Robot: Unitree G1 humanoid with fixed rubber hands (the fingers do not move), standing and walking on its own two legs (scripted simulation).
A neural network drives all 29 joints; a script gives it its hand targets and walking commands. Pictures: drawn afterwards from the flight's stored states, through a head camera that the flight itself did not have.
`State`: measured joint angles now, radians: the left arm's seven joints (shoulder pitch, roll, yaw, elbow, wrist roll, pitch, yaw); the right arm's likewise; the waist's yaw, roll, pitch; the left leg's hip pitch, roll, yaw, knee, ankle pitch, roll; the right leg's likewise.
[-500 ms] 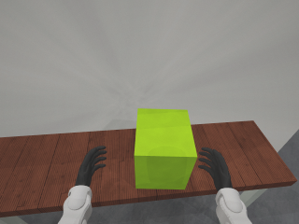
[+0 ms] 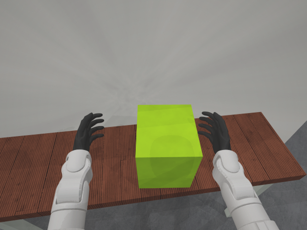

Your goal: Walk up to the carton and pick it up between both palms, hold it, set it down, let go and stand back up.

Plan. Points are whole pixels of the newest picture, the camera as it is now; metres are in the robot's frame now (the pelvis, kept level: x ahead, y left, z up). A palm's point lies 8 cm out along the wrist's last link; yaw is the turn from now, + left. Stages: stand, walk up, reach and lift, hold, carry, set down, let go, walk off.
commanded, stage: reach and lift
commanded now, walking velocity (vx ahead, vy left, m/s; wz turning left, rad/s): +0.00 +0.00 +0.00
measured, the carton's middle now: (164, 147) +0.39 +0.01 -0.04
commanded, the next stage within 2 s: none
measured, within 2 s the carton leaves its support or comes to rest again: neither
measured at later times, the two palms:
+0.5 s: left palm (82, 115) +0.37 +0.23 +0.12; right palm (222, 109) +0.41 -0.12 +0.13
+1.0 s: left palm (92, 133) +0.37 +0.22 +0.04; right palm (212, 124) +0.41 -0.11 +0.07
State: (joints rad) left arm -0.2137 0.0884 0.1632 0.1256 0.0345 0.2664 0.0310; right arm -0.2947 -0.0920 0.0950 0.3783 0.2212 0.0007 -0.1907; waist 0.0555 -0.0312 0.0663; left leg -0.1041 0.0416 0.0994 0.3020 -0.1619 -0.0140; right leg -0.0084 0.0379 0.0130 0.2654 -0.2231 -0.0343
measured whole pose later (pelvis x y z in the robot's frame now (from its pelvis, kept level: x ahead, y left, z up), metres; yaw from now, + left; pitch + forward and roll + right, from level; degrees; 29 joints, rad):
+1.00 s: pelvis -0.01 +0.00 -0.01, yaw +1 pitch +9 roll -1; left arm -0.68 0.12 0.25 0.99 0.09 -0.15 0.06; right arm -0.79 -0.13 0.01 1.10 0.25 -0.16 -0.13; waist 0.05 -0.03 -0.09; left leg -0.41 0.05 0.06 0.43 -0.17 -0.01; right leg -0.30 0.05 -0.02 0.38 -0.23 -0.03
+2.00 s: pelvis -0.02 +0.02 -0.01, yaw -1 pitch +14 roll -1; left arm -0.69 -0.12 0.59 1.04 0.46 -0.35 0.11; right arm -0.74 0.11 -0.52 1.13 -0.42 -0.43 -0.12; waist 0.04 -0.01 -0.08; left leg -0.52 0.04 0.08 0.41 -0.14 0.01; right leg -0.43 0.04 0.00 0.37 -0.20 -0.02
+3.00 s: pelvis +0.00 +0.01 +0.00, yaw +1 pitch +12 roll +0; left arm -0.60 -0.16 0.61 0.85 0.51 -0.28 0.07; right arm -0.72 0.15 -0.55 1.09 -0.47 -0.43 -0.11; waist 0.04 -0.05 -0.04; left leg -0.41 0.04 0.07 0.34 -0.14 0.00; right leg -0.30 0.03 -0.05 0.30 -0.20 -0.03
